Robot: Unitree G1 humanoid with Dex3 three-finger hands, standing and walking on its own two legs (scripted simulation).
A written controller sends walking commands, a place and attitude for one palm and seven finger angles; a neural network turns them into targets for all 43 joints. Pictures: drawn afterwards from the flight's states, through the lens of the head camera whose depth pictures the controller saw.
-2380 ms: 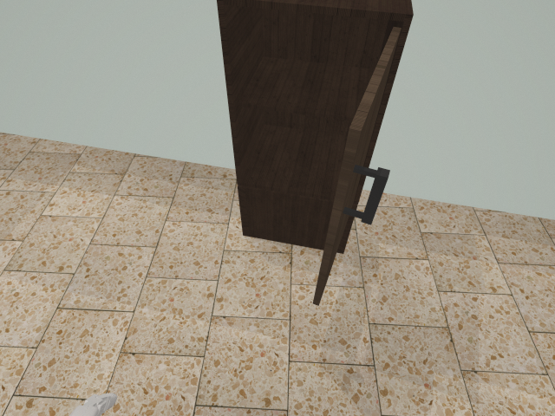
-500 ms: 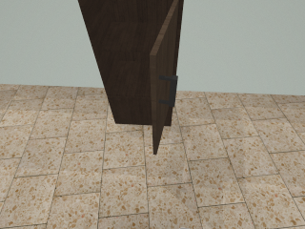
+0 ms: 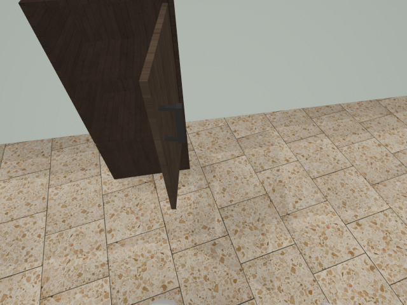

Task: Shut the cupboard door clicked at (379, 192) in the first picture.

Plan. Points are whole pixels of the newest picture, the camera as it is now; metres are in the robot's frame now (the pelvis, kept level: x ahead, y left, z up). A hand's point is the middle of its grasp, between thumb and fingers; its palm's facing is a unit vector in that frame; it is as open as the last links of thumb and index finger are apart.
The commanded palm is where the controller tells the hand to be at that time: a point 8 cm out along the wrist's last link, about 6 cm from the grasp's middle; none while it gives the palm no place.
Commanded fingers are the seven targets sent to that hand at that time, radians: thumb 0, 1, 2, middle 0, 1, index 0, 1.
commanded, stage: walk around to get in front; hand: left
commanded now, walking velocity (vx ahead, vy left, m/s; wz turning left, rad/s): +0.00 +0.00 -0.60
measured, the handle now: (172, 124) +0.54 +0.14 +0.00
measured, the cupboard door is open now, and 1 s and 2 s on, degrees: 80 80 80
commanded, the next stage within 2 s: none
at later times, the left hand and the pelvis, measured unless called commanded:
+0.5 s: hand out of the picture +0.11 +0.23 -0.17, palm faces -0.32 -0.93 -0.20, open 7.4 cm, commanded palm none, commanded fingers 0.00 0.90 0.90 -0.20 -0.30 -0.20 -0.30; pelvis -0.03 +0.05 +0.00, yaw -20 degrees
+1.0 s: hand (150, 297) +0.16 +0.15 -0.17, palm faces -0.56 -0.79 -0.23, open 7.4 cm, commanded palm none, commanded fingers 0.00 0.90 0.90 -0.20 -0.30 -0.20 -0.30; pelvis -0.03 +0.03 -0.01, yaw -37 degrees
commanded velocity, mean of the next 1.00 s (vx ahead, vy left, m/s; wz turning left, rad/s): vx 0.00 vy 0.00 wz -0.60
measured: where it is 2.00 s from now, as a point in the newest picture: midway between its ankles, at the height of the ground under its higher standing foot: outside the picture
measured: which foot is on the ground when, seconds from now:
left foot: up 0.00-0.12, down 0.14-0.62, up 0.64-1.00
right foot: down 0.00-0.14, up 0.16-0.60, down 0.62-1.00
